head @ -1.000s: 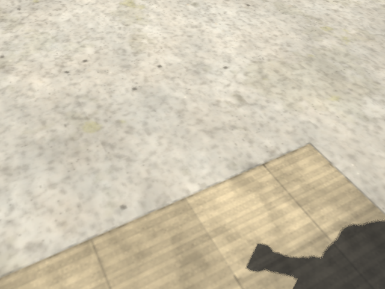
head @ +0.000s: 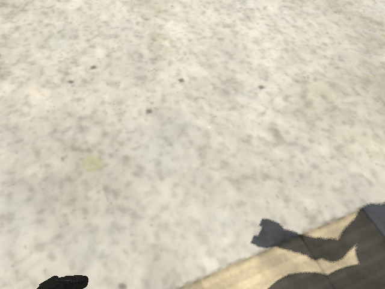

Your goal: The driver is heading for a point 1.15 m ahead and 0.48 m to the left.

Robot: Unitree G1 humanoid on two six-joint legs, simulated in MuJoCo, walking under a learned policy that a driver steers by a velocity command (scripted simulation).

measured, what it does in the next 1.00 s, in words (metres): steps on the spot, turning left: right foot, then left foot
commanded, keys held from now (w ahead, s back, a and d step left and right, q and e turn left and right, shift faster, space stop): q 0.92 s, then no key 0.08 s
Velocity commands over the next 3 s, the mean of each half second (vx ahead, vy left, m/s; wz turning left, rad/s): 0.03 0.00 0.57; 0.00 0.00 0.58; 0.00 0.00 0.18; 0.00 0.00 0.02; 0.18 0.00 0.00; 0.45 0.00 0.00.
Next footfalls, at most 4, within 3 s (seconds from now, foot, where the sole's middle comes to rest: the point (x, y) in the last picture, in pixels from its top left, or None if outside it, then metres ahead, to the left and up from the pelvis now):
0.08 right None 0.11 -0.14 -0.77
0.48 left None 0.01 0.12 -0.77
0.92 right None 0.10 -0.07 -0.77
1.26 left None -0.08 0.12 -0.77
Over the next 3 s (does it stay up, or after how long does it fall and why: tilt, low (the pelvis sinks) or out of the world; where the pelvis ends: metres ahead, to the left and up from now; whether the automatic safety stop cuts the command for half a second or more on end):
stays up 0.22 0.24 0.01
